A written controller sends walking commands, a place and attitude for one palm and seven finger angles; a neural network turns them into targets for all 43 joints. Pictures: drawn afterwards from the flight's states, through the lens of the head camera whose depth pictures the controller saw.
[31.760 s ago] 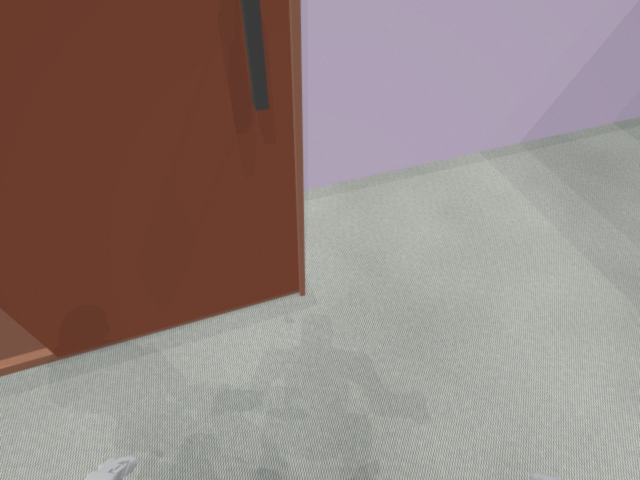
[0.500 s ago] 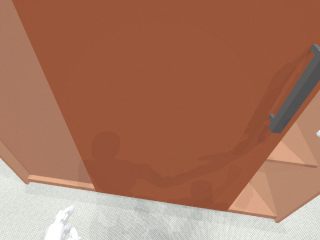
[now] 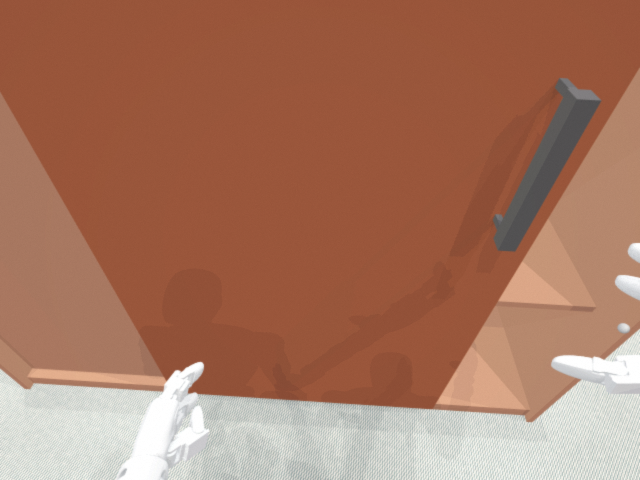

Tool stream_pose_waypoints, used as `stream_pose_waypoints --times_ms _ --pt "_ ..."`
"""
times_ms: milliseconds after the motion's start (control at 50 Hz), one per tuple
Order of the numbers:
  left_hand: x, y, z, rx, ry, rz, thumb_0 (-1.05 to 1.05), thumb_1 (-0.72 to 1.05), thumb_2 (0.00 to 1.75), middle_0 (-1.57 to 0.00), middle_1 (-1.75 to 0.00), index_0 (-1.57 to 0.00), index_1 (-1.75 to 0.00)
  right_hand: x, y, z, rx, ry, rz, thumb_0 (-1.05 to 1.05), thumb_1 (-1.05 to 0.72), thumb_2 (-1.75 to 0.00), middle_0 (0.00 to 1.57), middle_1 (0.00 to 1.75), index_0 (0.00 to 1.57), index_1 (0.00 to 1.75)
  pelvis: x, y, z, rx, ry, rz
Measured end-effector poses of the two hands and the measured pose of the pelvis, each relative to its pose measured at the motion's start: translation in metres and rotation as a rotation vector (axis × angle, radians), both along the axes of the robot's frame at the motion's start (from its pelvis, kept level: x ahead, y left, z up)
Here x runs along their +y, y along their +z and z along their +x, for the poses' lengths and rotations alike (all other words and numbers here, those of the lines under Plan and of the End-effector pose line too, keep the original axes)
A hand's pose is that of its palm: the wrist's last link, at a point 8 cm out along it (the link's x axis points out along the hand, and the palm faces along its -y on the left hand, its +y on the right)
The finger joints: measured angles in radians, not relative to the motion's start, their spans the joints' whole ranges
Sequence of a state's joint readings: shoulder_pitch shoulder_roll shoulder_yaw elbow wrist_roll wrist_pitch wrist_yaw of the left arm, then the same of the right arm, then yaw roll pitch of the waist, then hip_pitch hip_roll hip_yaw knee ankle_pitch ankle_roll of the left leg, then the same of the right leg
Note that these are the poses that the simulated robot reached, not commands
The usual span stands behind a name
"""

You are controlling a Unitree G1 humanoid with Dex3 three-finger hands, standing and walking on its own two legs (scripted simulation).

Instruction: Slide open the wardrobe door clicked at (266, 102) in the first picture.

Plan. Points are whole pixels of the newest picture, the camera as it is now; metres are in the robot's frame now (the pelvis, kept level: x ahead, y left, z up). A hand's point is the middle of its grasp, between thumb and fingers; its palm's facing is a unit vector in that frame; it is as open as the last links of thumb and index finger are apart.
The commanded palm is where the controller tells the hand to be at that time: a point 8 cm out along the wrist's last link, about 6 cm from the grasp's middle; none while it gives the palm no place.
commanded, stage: draw the hand back to the body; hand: right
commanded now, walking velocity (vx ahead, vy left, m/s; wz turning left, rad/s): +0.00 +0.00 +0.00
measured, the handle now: (531, 172) +0.46 -0.29 +0.18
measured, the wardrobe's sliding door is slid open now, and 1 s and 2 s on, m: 0.30 0.30 0.30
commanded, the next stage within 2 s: step back with the hand held close in 0.90 s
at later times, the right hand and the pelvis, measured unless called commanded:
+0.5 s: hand (579, 340) +0.21 -0.24 +0.17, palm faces +0.43 +0.82 -0.38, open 9.0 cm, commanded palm +0.16 -0.27 +0.18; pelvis +0.02 +0.02 +0.00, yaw +2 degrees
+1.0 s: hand (575, 349) +0.20 -0.23 +0.17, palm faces +0.44 +0.82 -0.37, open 7.4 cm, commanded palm +0.16 -0.27 +0.18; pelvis +0.01 +0.03 +0.01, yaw +1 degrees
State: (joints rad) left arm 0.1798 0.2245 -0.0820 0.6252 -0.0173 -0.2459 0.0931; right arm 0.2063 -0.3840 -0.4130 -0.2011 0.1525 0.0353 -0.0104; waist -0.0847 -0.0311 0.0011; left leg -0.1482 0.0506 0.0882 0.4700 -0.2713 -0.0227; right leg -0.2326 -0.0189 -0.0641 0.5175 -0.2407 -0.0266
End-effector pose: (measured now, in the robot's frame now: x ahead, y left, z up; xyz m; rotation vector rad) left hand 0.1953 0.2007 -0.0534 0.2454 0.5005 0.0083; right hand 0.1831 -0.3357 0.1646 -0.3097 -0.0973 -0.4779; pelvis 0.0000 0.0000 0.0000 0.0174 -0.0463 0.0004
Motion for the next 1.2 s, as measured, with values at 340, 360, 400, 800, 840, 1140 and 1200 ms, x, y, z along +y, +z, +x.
stream_pose_waypoints --times_ms 340,360,400,800,840,1140,1200 --pt "0.046 -0.025 -0.034 0.155 0.143 0.010 0.02 0.90 0.89 -0.20 -0.30 -0.20 -0.30 0.041 0.012 -0.006 -0.027 0.012 -0.126 0.00 -0.26 -0.59 0.22 0.67 0.23 0.67 0.011 0.003 0.012 -0.023 0.027 -0.016" --pt "0.048 -0.024 -0.032 0.150 0.147 0.009 0.02 0.90 0.89 -0.20 -0.30 -0.20 -0.30 0.045 0.012 -0.007 -0.026 0.021 -0.130 0.00 -0.29 -0.61 0.22 0.65 0.23 0.65 0.013 0.003 0.013 -0.024 0.028 -0.016" --pt "0.051 -0.021 -0.029 0.137 0.151 0.007 0.02 0.91 0.89 -0.20 -0.30 -0.20 -0.30 0.051 0.014 -0.009 -0.025 0.036 -0.139 0.00 -0.36 -0.65 0.22 0.61 0.23 0.61 0.015 0.003 0.014 -0.026 0.030 -0.016" --pt "0.046 -0.012 0.001 0.092 0.086 -0.008 0.02 0.91 0.89 -0.20 -0.30 -0.20 -0.30 0.070 0.013 -0.030 -0.008 0.007 -0.117 0.02 -0.86 -0.89 0.21 0.31 0.22 0.31 0.032 0.005 0.013 -0.044 0.015 -0.016" --pt "0.046 -0.013 0.001 0.095 0.086 -0.010 0.02 0.91 0.89 -0.20 -0.30 -0.20 -0.30 0.071 0.014 -0.029 -0.013 0.010 -0.117 0.02 -0.87 -0.89 0.21 0.31 0.22 0.31 0.031 0.005 0.013 -0.045 0.014 -0.017" --pt "0.048 -0.017 -0.017 0.167 0.114 0.008 0.02 0.91 0.89 -0.20 -0.30 -0.20 -0.30 0.054 0.027 -0.020 -0.052 0.023 -0.191 0.02 -0.88 -0.90 0.21 0.30 0.22 0.30 0.024 0.005 0.006 -0.015 0.016 -0.001" --pt "0.048 -0.015 -0.023 0.186 0.140 0.015 0.02 0.91 0.89 -0.20 -0.30 -0.20 -0.30 0.052 0.021 -0.018 -0.030 0.055 -0.197 0.02 -0.89 -0.90 0.20 0.30 0.21 0.30 0.017 0.005 -0.001 0.008 0.025 0.002"
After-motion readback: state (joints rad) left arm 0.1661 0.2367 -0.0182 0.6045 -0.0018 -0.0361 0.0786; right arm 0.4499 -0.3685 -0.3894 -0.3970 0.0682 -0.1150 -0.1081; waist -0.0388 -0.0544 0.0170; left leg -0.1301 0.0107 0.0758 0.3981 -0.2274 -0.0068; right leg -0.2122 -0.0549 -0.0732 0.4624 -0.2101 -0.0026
